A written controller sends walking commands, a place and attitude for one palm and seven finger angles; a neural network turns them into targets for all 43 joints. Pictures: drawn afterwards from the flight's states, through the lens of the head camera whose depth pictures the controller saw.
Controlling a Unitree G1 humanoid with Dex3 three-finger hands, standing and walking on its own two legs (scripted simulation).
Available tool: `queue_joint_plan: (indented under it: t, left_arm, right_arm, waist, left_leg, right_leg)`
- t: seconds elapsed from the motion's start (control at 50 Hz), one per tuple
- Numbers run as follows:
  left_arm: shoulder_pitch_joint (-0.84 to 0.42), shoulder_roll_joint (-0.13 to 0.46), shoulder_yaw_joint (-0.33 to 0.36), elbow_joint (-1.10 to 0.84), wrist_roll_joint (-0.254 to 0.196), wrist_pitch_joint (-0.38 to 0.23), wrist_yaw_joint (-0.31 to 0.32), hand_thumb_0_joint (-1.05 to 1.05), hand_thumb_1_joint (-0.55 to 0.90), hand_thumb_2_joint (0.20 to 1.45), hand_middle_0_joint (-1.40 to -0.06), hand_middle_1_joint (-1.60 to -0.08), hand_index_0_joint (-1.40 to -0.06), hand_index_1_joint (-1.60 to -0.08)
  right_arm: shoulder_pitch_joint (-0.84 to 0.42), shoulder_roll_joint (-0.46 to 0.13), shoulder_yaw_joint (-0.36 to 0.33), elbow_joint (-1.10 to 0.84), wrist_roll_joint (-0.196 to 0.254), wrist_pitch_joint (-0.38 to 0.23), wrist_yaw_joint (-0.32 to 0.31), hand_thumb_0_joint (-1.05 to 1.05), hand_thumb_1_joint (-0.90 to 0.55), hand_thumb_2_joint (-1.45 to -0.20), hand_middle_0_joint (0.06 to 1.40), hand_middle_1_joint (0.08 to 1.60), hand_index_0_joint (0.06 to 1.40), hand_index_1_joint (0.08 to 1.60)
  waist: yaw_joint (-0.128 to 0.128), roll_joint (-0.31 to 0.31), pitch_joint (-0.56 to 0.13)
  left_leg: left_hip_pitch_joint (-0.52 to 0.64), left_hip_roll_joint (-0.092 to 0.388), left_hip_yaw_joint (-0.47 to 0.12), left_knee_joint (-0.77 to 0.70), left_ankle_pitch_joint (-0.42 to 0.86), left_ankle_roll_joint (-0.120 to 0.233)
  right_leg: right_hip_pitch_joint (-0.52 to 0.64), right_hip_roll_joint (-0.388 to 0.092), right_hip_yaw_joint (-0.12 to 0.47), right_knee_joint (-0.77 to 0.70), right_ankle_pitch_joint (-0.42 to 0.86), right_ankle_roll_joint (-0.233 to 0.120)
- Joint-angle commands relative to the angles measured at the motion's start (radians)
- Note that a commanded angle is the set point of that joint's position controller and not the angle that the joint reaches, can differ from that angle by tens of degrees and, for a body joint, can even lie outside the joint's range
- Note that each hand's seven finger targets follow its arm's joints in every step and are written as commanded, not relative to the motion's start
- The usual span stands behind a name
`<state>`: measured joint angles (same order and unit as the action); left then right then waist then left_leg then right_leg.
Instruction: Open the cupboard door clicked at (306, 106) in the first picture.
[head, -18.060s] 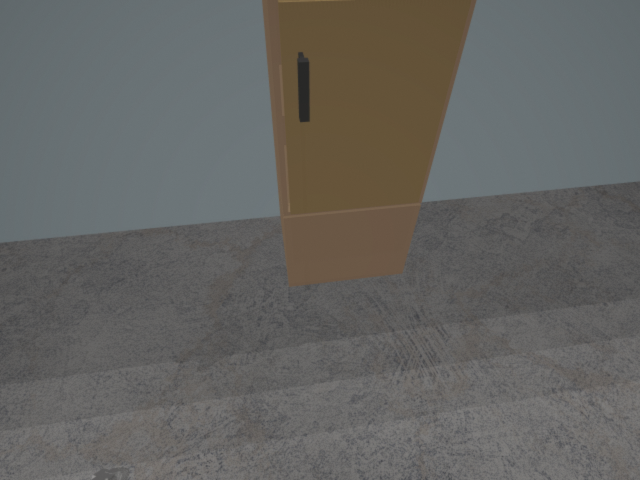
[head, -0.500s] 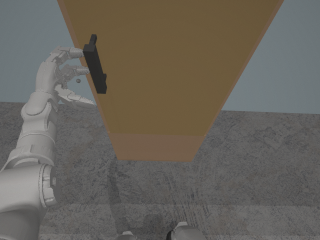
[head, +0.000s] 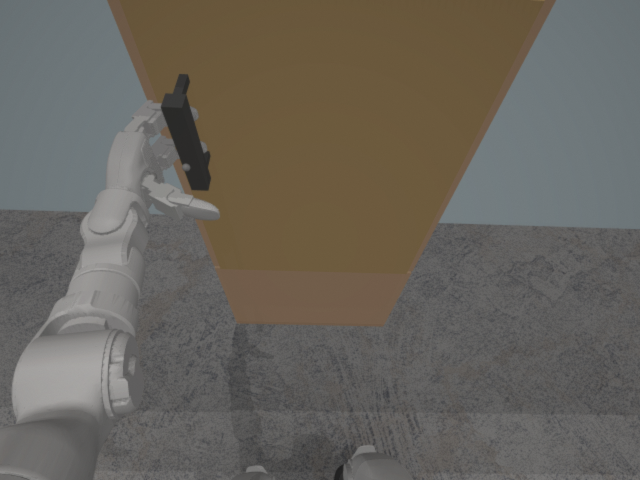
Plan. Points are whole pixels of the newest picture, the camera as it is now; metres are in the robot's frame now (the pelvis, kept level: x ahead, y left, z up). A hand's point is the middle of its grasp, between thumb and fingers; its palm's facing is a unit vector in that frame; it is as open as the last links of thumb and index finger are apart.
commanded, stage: slide the fingers in behind the handle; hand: left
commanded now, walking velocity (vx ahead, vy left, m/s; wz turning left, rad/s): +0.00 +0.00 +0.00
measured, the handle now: (192, 135) +0.53 +0.14 +0.10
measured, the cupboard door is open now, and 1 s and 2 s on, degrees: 0 0 14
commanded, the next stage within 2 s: close the thumb around the handle in 0.66 s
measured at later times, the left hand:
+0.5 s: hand (201, 165) +0.47 +0.13 +0.10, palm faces -0.08 -1.00 -0.04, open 13.9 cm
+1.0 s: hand (193, 170) +0.47 +0.13 +0.10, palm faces -0.09 -1.00 -0.03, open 12.3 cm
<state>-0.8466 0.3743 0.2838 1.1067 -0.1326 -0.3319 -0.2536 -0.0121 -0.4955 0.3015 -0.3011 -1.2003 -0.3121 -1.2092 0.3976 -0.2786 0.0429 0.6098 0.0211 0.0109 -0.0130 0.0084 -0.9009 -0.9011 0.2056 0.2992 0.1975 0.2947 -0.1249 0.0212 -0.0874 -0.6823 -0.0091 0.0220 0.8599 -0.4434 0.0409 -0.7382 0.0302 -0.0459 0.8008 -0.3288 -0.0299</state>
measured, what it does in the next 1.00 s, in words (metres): stands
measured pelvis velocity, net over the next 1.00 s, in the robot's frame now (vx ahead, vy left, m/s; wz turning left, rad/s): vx -0.01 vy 0.00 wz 0.00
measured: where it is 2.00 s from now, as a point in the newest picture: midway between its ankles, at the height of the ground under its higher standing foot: outside the picture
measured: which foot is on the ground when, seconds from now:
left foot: down 0.00-1.00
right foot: down 0.00-1.00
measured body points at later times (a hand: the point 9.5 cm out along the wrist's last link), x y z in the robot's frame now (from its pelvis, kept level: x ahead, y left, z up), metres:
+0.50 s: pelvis +0.00 -0.01 +0.00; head +0.08 -0.01 +0.44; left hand +0.47 +0.18 +0.11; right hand +0.04 -0.27 -0.12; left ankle -0.02 +0.09 -0.70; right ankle +0.03 -0.10 -0.70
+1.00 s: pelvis -0.01 +0.00 +0.00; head +0.07 +0.00 +0.44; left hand +0.46 +0.19 +0.11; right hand +0.03 -0.27 -0.11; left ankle -0.02 +0.09 -0.70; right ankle +0.03 -0.10 -0.70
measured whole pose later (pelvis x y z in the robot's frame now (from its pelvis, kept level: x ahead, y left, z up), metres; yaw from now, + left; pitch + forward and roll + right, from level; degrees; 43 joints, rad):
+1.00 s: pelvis -0.01 +0.00 +0.00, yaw +0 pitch +14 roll -1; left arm -0.82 0.35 0.25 1.07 -0.13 -0.36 -0.22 -0.01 -0.24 0.41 -0.32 -1.23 -0.32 -1.22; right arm 0.39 -0.28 0.03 0.61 0.02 -0.01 -0.02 0.01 -0.90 -0.90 0.20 0.30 0.20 0.29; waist -0.12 0.03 -0.09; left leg -0.66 -0.01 0.03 0.84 -0.43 0.04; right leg -0.72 0.03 -0.04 0.79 -0.32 -0.04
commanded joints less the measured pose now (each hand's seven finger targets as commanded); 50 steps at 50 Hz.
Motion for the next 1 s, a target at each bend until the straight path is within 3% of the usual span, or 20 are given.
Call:
queue_joint_plan:
  t: [0.0,0.06,0.12,0.2,0.24,0.26,0.32,0.4,0.46,0.52,0.58,0.64,0.7,0.72,0.74,0.78,0.84,0.88,0.96,0.98]
  left_arm:
    - [-0.493,0.236,0.031,-0.25,0.006,-0.087,0.029,0.0,-0.5,0.3,-0.3,-1.2,-0.3,-1.2]
    - [-0.475,0.195,0.005,-0.242,0.006,-0.096,0.033,0.0,-0.5,0.3,-0.3,-1.2,-0.3,-1.2]
    - [-0.502,0.109,-0.051,-0.261,-0.02,-0.087,0.024,0.0,-0.5,0.3,-0.3,-1.2,-0.3,-1.2]
    - [-0.456,0.148,-0.005,-0.226,-0.027,-0.064,0.038,0.0,-0.5,0.3,-0.3,-1.2,-0.3,-1.2]
    - [-0.435,0.178,0.022,-0.211,-0.014,-0.062,0.054,0.0,-0.5,0.3,-0.3,-1.2,-0.3,-1.2]
    - [-0.445,0.158,-0.001,-0.223,-0.003,-0.065,0.06,0.0,-0.5,0.3,-0.3,-1.2,-0.3,-1.2]
    - [-0.464,0.203,0.025,-0.25,0.014,-0.085,0.074,0.0,-0.5,0.3,-0.3,-1.2,-0.3,-1.2]
    - [-0.43,0.158,-0.001,-0.269,0.002,-0.094,0.055,0.0,-0.5,0.3,-0.3,-1.2,-0.3,-1.2]
    - [-0.436,0.126,-0.02,-0.247,-0.017,-0.084,0.043,0.0,-0.5,0.3,-0.3,-1.2,-0.3,-1.2]
    - [-0.418,0.213,0.051,-0.211,-0.017,-0.071,0.046,0.0,-0.5,0.3,-0.3,-1.2,-0.3,-1.2]
    - [-0.437,0.227,0.048,-0.215,-0.002,-0.077,0.043,0.0,-0.5,0.3,-0.3,-1.2,-0.3,-1.2]
    - [-0.454,0.191,0.012,-0.292,0.0,-0.107,0.036,0.0,-0.5,0.3,-0.3,-1.2,-0.3,-1.2]
    - [-0.418,0.15,-0.009,-0.265,-0.02,-0.1,0.023,0.0,-0.5,0.3,-0.3,-1.2,-0.3,-1.2]
    - [-0.403,0.163,0.005,-0.232,-0.027,-0.091,0.02,0.0,-0.5,0.3,-0.3,-1.2,-0.3,-1.2]
    - [-0.418,0.154,-0.009,-0.212,-0.024,-0.08,0.016,0.0,-0.5,0.3,-0.3,-1.2,-0.3,-1.2]
    - [-0.433,0.158,-0.004,-0.199,-0.025,-0.063,0.019,0.0,-0.388,0.348,-0.308,-1.212,-0.308,-1.212]
    - [-0.458,0.212,0.033,-0.255,-0.016,-0.078,0.032,0.0,-0.22,0.42,-0.32,-1.23,-0.32,-1.23]
    - [-0.44,0.193,0.024,-0.253,-0.018,-0.089,0.036,0.0,-0.108,0.468,-0.328,-1.242,-0.328,-1.242]
    - [-0.463,0.129,-0.03,-0.274,-0.016,-0.108,0.035,0.0,0.116,0.564,-0.344,-1.266,-0.344,-1.266]
    - [-0.443,0.164,0.005,-0.268,-0.019,-0.107,0.039,0.0,0.172,0.588,-0.348,-1.272,-0.348,-1.272]
  right_arm:
    - [0.109,-0.146,-0.059,-0.07,-0.006,-0.033,-0.007,0.0,-0.9,-0.9,0.2,0.3,0.2,0.3]
    - [0.115,-0.147,-0.064,-0.066,-0.007,-0.038,-0.004,0.0,-0.9,-0.9,0.2,0.3,0.2,0.3]
    - [0.109,-0.145,-0.065,-0.07,-0.004,-0.044,-0.002,0.0,-0.9,-0.9,0.2,0.3,0.2,0.3]
    - [0.11,-0.148,-0.066,-0.059,-0.004,-0.041,-0.003,0.0,-0.9,-0.9,0.2,0.3,0.2,0.3]
    - [0.108,-0.148,-0.063,-0.063,-0.005,-0.039,-0.002,0.0,-0.9,-0.9,0.2,0.3,0.2,0.3]
    - [0.105,-0.143,-0.062,-0.067,-0.006,-0.038,0.0,0.0,-0.9,-0.9,0.2,0.3,0.2,0.3]
    - [0.105,-0.142,-0.063,-0.076,-0.008,-0.037,-0.002,0.0,-0.9,-0.9,0.2,0.3,0.2,0.3]
    - [0.098,-0.138,-0.066,-0.079,-0.005,-0.039,0.001,0.0,-0.9,-0.9,0.2,0.3,0.2,0.3]
    - [0.095,-0.138,-0.063,-0.077,-0.003,-0.04,-0.001,0.0,-0.9,-0.9,0.2,0.3,0.2,0.3]
    - [0.097,-0.149,-0.063,-0.077,-0.002,-0.037,-0.01,0.0,-0.9,-0.9,0.2,0.3,0.2,0.3]
    - [0.093,-0.144,-0.06,-0.075,-0.001,-0.038,-0.012,0.0,-0.9,-0.9,0.2,0.3,0.2,0.3]
    - [0.087,-0.134,-0.061,-0.083,-0.003,-0.044,-0.009,0.0,-0.9,-0.9,0.2,0.3,0.2,0.3]
    - [0.086,-0.138,-0.064,-0.076,-0.001,-0.046,-0.006,0.0,-0.9,-0.9,0.2,0.3,0.2,0.3]
    - [0.092,-0.143,-0.065,-0.077,0.001,-0.045,-0.009,0.0,-0.9,-0.9,0.2,0.3,0.2,0.3]
    - [0.087,-0.144,-0.062,-0.072,0.003,-0.044,-0.01,0.0,-0.9,-0.9,0.2,0.3,0.2,0.3]
    - [0.086,-0.149,-0.064,-0.07,0.004,-0.043,-0.011,0.0,-0.9,-0.9,0.2,0.3,0.2,0.3]
    - [0.087,-0.147,-0.063,-0.074,0.0,-0.043,-0.013,0.0,-0.9,-0.9,0.2,0.3,0.2,0.3]
    - [0.085,-0.144,-0.061,-0.076,-0.002,-0.046,-0.012,0.0,-0.9,-0.9,0.2,0.3,0.2,0.3]
    - [0.085,-0.14,-0.065,-0.068,-0.002,-0.053,-0.007,0.0,-0.9,-0.9,0.2,0.3,0.2,0.3]
    - [0.094,-0.147,-0.067,-0.067,-0.004,-0.052,-0.007,0.0,-0.9,-0.9,0.2,0.3,0.2,0.3]
  waist:
    - [-0.01,0.069,-0.409]
    - [-0.013,0.039,-0.432]
    - [-0.031,0.07,-0.433]
    - [-0.014,-0.008,-0.414]
    - [0.001,-0.004,-0.384]
    - [-0.007,0.004,-0.378]
    - [-0.003,0.008,-0.388]
    - [0.002,0.02,-0.444]
    - [-0.006,-0.004,-0.413]
    - [0.004,-0.049,-0.381]
    - [0.002,-0.031,-0.371]
    - [0.009,0.059,-0.446]
    - [-0.004,0.022,-0.427]
    - [-0.006,-0.03,-0.404]
    - [-0.011,-0.016,-0.373]
    - [-0.015,-0.026,-0.346]
    - [0.002,0.026,-0.405]
    - [0.003,0.004,-0.395]
    - [-0.011,0.048,-0.417]
    - [0.001,0.018,-0.427]
  left_leg:
    - [0.152,0.002,-0.05,-0.103,0.319,-0.014]
    - [0.178,0.006,-0.061,-0.101,0.347,-0.017]
    - [0.222,0.006,-0.062,-0.102,0.368,-0.019]
    - [0.154,0.002,-0.048,-0.112,0.333,-0.014]
    - [0.124,-0.001,-0.045,-0.116,0.326,-0.013]
    - [0.117,-0.003,-0.04,-0.117,0.318,-0.01]
    - [0.104,-0.009,-0.032,-0.114,0.312,-0.004]
    - [0.157,-0.004,-0.032,-0.112,0.342,-0.011]
    - [0.143,-0.005,-0.032,-0.119,0.318,-0.01]
    - [0.078,-0.01,-0.021,-0.123,0.278,-0.001]
    - [0.063,-0.011,-0.019,-0.124,0.253,-0.001]
    - [0.142,-0.011,-0.025,-0.116,0.32,-0.007]
    - [0.15,-0.005,-0.025,-0.115,0.314,-0.009]
    - [0.124,-0.006,-0.028,-0.115,0.301,-0.004]
    - [0.106,-0.005,-0.029,-0.126,0.267,-0.007]
    - [0.087,-0.007,-0.026,-0.131,0.23,-0.003]
    - [0.119,-0.01,-0.031,-0.123,0.27,-0.005]
    - [0.114,-0.008,-0.033,-0.123,0.271,-0.007]
    - [0.184,-0.001,-0.046,-0.118,0.314,-0.016]
    - [0.175,0.0,-0.047,-0.119,0.319,-0.016]
  right_leg:
    - [0.259,0.004,0.047,-0.058,0.291,-0.004]
    - [0.257,0.008,0.038,-0.052,0.305,-0.004]
    - [0.231,0.01,0.03,-0.058,0.305,-0.006]
    - [0.287,0.007,0.037,-0.068,0.322,0.0]
    - [0.293,0.004,0.039,-0.064,0.323,-0.003]
    - [0.292,0.003,0.043,-0.064,0.324,-0.001]
    - [0.32,0.0,0.055,-0.064,0.335,-0.002]
    - [0.332,0.002,0.053,-0.061,0.36,-0.003]
    - [0.328,0.004,0.052,-0.071,0.346,0.0]
    - [0.365,-0.001,0.065,-0.082,0.333,0.001]
    - [0.364,-0.006,0.075,-0.084,0.315,0.003]
    - [0.354,-0.004,0.066,-0.066,0.357,-0.004]
    - [0.333,0.001,0.06,-0.074,0.348,-0.001]
    - [0.337,0.003,0.057,-0.077,0.337,-0.001]
    - [0.322,0.0,0.057,-0.082,0.309,0.001]
    - [0.312,-0.003,0.061,-0.094,0.274,0.003]
    - [0.328,-0.003,0.063,-0.08,0.298,-0.003]
    - [0.323,-0.001,0.059,-0.079,0.297,-0.002]
    - [0.275,0.003,0.047,-0.069,0.304,-0.004]
    - [0.29,0.004,0.045,-0.068,0.306,-0.004]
